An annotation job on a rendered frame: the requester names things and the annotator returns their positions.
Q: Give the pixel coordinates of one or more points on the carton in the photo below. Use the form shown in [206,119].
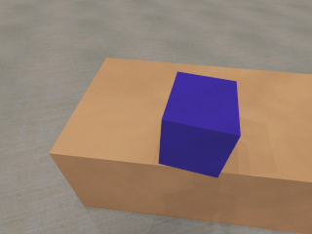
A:
[200,125]

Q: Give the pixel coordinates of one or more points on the pedestal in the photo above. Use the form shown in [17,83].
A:
[109,149]

